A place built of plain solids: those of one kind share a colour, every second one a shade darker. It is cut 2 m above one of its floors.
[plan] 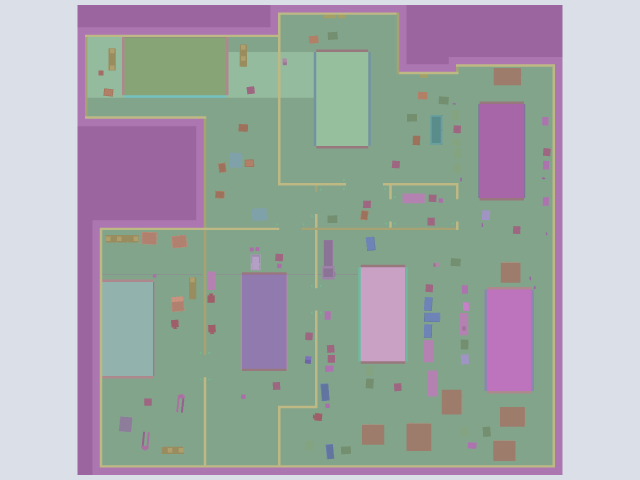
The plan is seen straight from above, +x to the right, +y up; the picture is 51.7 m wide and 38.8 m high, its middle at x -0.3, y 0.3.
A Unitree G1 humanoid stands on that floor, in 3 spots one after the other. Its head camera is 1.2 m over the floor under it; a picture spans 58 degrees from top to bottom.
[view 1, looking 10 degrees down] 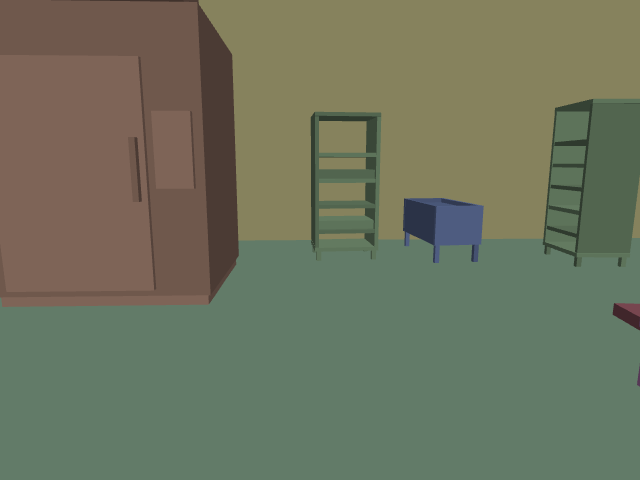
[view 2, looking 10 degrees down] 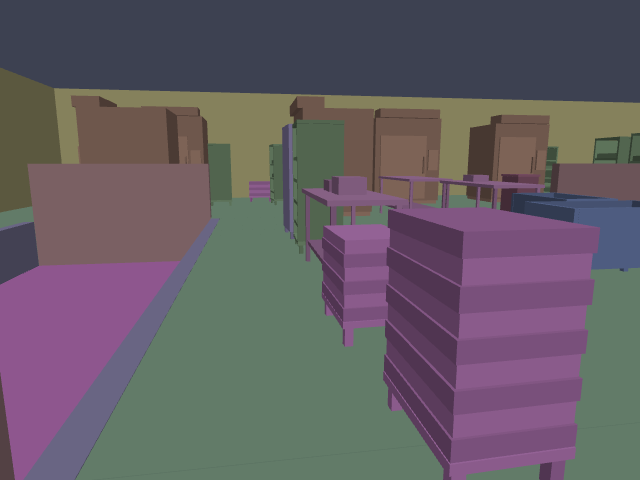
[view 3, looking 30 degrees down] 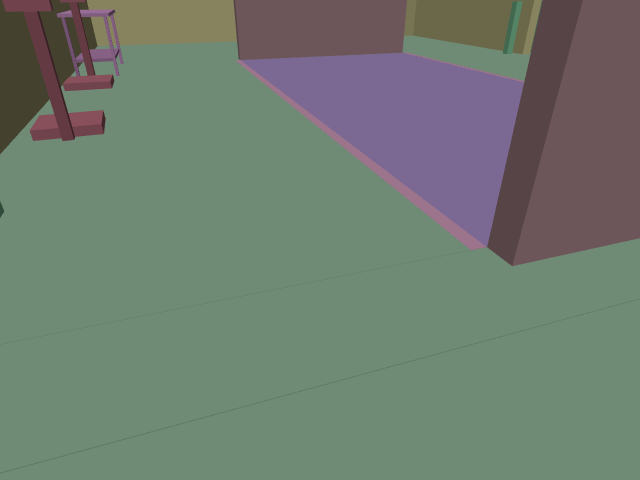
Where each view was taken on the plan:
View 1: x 2.30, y -11.10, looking -92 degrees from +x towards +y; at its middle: rack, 5.93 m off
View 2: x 12.30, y -2.10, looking -99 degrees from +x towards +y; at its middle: table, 5.35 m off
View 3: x -8.10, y -11.70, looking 71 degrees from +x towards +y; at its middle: floor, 2.40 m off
